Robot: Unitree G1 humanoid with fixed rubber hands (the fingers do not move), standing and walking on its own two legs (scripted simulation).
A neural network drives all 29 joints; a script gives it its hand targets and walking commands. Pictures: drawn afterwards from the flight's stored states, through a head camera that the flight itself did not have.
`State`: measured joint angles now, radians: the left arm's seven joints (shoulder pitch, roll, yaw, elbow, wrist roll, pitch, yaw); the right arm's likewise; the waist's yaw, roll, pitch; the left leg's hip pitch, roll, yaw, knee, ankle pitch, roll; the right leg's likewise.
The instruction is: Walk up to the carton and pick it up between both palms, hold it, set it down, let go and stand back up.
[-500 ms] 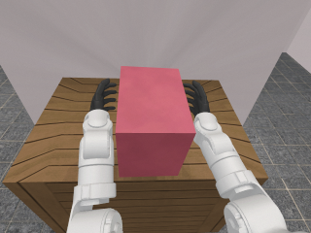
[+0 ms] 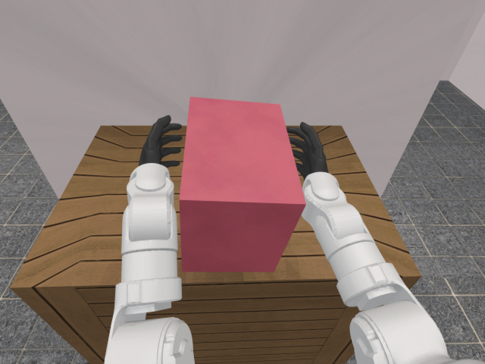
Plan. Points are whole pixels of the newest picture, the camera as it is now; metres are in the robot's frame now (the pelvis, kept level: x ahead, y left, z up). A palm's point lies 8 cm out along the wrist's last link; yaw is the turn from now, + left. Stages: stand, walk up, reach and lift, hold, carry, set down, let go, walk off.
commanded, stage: hold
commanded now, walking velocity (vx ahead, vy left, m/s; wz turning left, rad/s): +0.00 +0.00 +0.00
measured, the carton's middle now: (232, 185) +0.39 +0.00 +0.11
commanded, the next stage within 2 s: none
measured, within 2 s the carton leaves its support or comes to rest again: neither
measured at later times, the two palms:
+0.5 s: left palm (141, 166) +0.35 +0.14 +0.20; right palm (308, 167) +0.35 -0.12 +0.18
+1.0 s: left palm (139, 170) +0.35 +0.14 +0.19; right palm (306, 164) +0.36 -0.11 +0.18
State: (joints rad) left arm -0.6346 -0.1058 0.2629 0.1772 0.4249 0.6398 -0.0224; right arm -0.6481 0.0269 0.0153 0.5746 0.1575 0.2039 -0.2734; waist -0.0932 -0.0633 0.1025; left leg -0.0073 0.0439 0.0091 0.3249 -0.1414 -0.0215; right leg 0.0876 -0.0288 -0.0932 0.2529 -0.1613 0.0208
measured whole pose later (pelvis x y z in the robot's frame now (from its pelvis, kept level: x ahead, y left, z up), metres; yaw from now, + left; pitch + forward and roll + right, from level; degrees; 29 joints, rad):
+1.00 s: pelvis +0.00 +0.00 +0.00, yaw +0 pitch -12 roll -1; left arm -0.60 -0.09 0.25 0.03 0.43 0.75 -0.04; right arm -0.66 0.03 0.05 0.50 0.19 0.27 -0.28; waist -0.08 -0.08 0.12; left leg 0.02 0.05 0.00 0.34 -0.15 -0.03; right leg 0.12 -0.02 -0.10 0.27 -0.18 0.01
